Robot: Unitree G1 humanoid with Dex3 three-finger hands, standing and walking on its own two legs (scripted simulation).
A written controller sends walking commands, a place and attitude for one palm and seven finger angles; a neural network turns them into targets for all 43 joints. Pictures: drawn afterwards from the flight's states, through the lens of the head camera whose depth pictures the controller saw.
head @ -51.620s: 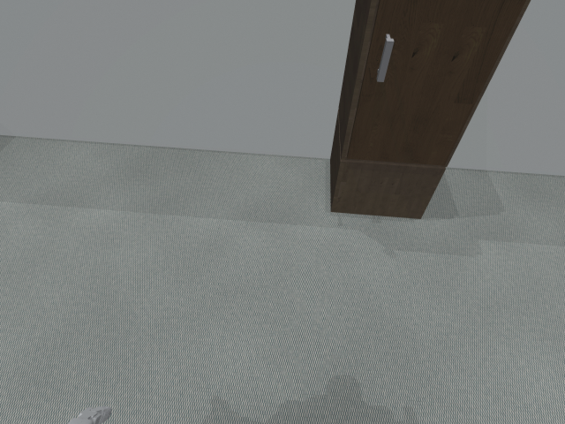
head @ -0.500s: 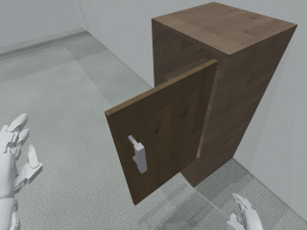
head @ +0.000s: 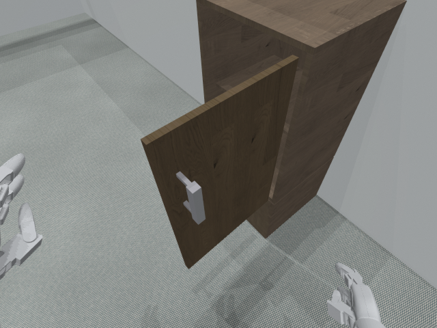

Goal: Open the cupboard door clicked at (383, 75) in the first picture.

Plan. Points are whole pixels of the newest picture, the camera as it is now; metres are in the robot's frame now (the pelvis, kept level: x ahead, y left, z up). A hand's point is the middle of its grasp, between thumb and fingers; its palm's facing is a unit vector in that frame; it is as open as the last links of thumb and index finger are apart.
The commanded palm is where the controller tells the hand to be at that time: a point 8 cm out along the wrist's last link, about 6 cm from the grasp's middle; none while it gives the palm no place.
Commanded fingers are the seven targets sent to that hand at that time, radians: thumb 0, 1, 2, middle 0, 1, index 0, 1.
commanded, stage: step back with the hand held close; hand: left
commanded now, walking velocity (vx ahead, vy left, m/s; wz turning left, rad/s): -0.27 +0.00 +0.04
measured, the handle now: (190, 198) +0.36 +0.09 +0.01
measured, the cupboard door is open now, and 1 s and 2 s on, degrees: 92 92 92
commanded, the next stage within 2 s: stop stepping back and stand still in 0.70 s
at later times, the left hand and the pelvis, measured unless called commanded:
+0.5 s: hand out of the picture +0.08 +0.28 +0.16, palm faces +0.50 -0.72 -0.47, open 7.4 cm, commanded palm +0.02 +0.32 +0.17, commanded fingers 0.00 0.90 0.90 -0.20 -0.30 -0.20 -0.30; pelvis -0.10 +0.01 -0.02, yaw +4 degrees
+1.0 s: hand out of the picture +0.00 +0.30 +0.16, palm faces +0.48 -0.76 -0.43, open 7.4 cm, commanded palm -0.08 +0.33 +0.17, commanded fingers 0.00 0.90 0.90 -0.20 -0.30 -0.20 -0.30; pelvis -0.20 +0.02 -0.01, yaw +3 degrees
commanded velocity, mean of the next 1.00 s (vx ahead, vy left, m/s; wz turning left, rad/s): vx -0.21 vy -0.01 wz -0.04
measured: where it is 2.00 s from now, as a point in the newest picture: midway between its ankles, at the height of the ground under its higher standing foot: outside the picture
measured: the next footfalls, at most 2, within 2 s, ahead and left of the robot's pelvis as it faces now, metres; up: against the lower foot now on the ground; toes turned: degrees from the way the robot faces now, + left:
right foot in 0.78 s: -0.16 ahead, -0.11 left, +0.00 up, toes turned +7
left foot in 0.96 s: -0.13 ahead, +0.13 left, +0.00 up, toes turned +5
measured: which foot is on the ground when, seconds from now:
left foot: down 0.00-0.76, up 0.78-0.94, down 0.96-1.00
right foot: down 0.00-0.56, up 0.58-0.76, down 0.78-0.98, up 1.00-1.00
